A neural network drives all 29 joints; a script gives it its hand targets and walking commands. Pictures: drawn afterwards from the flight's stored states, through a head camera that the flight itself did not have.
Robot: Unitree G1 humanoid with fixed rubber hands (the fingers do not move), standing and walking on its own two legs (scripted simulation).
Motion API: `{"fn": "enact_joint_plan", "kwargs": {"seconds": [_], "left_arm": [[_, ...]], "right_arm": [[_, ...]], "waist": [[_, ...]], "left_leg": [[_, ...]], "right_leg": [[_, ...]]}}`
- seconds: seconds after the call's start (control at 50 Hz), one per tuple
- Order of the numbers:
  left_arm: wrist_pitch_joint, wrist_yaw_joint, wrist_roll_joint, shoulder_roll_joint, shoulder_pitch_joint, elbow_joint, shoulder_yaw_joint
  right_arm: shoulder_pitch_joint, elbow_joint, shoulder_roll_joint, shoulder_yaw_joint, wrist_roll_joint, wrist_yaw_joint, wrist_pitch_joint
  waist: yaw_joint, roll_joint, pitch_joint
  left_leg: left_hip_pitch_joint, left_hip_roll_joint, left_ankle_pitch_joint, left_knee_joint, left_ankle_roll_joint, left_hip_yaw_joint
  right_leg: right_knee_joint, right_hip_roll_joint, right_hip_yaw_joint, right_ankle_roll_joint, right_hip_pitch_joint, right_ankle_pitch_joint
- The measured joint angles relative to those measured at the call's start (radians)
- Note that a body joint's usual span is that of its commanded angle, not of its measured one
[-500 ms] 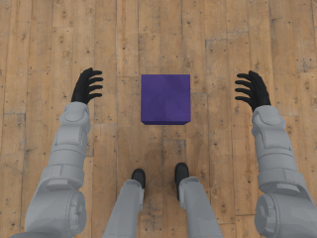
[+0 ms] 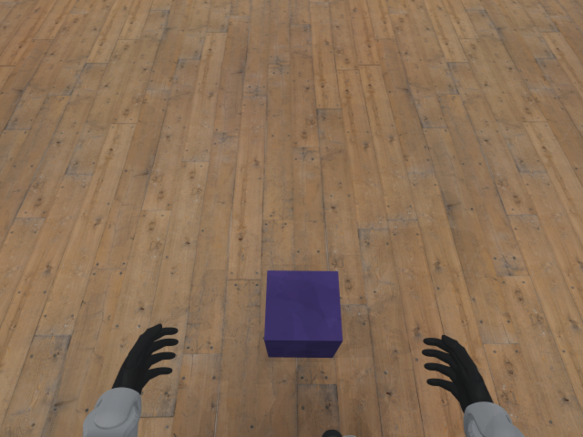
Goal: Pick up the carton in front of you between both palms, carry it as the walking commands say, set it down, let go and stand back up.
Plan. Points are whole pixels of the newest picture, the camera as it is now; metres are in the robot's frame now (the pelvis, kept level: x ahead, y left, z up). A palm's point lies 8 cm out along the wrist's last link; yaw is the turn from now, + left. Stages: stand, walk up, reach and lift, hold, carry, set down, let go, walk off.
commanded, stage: let go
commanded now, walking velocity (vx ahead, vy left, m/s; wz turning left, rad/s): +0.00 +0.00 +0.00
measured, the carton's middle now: (301, 316) +0.45 -0.02 -0.65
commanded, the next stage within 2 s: stand in 0.50 s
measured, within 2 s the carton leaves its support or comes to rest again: neither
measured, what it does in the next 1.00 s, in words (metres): stands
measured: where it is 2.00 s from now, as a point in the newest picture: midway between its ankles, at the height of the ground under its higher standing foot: outside the picture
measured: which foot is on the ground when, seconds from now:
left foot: down 0.00-1.00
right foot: down 0.00-1.00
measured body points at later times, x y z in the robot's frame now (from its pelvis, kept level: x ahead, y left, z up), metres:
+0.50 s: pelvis +0.01 +0.00 +0.00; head +0.03 +0.00 +0.45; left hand +0.19 +0.23 -0.07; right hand +0.19 -0.23 -0.07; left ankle -0.02 +0.12 -0.74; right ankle +0.01 -0.12 -0.74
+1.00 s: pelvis +0.03 +0.00 +0.00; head +0.04 -0.01 +0.45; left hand +0.17 +0.29 -0.09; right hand +0.18 -0.29 -0.10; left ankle -0.02 +0.12 -0.74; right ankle +0.01 -0.12 -0.74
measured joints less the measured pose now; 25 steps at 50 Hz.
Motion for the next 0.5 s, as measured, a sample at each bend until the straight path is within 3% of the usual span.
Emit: {"fn": "enact_joint_plan", "kwargs": {"seconds": [0.2, 0.5], "left_arm": [[0.074, -0.018, -0.006, 0.016, 0.12, -0.051, -0.036], [0.135, -0.02, 0.007, 0.008, 0.108, -0.066, -0.036]], "right_arm": [[0.112, -0.047, -0.016, 0.026, -0.002, 0.014, 0.078], [0.099, -0.075, -0.012, 0.029, -0.016, 0.008, 0.158]], "waist": [[0.007, 0.007, 0.047], [0.006, 0.008, 0.091]], "left_leg": [[0.266, 0.002, -0.008, -0.072, 0.007, -0.002], [0.34, 0.009, -0.027, -0.062, 0.002, -0.006]], "right_leg": [[-0.065, -0.002, -0.001, 0.001, 0.263, -0.013], [-0.05, 0.005, -0.006, -0.005, 0.336, -0.035]]}}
